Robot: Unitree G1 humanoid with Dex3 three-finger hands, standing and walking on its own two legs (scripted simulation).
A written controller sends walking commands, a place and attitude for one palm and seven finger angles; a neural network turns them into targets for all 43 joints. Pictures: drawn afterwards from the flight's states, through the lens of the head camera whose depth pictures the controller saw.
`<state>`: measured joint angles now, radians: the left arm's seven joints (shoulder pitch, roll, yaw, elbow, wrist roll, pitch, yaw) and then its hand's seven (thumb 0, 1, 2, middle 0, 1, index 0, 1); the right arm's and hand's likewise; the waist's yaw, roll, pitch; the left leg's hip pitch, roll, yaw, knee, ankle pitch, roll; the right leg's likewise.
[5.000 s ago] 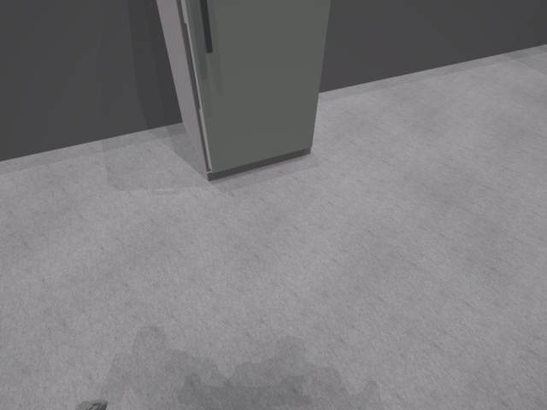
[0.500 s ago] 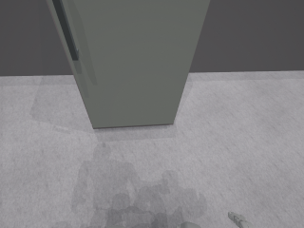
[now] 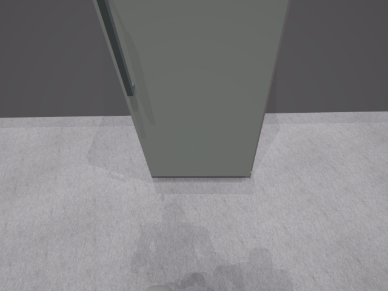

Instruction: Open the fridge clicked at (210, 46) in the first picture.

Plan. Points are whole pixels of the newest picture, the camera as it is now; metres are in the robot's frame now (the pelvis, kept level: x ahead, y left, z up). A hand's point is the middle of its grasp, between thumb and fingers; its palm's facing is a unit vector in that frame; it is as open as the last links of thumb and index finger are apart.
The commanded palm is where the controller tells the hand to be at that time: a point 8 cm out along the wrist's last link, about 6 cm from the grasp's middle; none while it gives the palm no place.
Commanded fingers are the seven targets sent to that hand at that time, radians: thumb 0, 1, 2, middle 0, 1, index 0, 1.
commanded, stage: take the last steps up to it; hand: left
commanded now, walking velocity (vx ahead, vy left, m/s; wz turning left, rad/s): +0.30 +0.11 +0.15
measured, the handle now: (119, 48) +0.80 +0.29 +0.12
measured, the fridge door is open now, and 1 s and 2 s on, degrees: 0 0 0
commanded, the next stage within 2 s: come to a stop and stand still in 0.98 s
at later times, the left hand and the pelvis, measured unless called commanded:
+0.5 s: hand out of the picture +0.05 +0.28 -0.18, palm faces +0.12 -0.98 -0.17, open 7.4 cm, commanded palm none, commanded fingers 0.00 0.90 0.90 -0.20 -0.30 -0.20 -0.30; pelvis +0.08 +0.10 +0.00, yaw +3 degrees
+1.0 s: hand (113, 220) +0.33 +0.27 -0.17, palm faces +0.07 -0.97 -0.22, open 7.2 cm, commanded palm none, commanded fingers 0.00 0.90 0.90 -0.20 -0.30 -0.20 -0.30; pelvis +0.27 +0.08 -0.01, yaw +3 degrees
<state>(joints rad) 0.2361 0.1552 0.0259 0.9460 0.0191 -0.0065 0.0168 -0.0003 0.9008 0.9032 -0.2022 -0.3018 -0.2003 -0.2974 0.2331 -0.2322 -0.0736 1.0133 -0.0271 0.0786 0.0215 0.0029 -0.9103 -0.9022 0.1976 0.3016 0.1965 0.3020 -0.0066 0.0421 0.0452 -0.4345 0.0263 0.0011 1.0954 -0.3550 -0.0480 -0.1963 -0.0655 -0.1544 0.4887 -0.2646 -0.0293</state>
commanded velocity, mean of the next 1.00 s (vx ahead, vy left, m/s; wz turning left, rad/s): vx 0.27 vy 0.03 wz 0.00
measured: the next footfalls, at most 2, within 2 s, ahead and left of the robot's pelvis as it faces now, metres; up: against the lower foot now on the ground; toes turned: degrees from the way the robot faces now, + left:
left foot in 0.30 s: +0.06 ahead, +0.18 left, +0.00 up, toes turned +11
right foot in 0.80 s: +0.34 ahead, -0.01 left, +0.00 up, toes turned -5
